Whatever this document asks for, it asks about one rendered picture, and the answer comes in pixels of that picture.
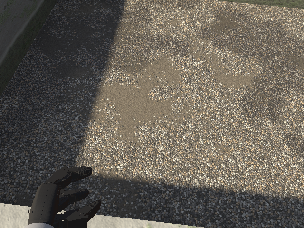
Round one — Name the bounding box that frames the left robot hand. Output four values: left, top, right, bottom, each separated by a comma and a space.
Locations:
28, 165, 102, 228

